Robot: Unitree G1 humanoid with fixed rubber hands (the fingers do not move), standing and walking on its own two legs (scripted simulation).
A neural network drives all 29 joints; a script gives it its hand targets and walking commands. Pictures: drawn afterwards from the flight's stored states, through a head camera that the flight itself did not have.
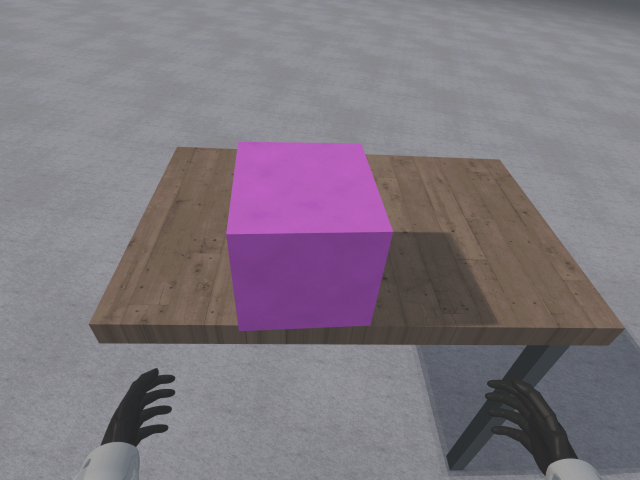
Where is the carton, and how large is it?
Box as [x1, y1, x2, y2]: [226, 142, 392, 330]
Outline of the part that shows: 238,142 226,236 239,330 369,325 392,230 361,144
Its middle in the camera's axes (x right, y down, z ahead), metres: -0.03 -0.02 +0.62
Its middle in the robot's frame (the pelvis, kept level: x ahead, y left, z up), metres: +0.49 +0.04 +0.07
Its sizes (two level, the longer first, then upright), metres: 0.230 0.203 0.193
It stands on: a table, 0.75 m high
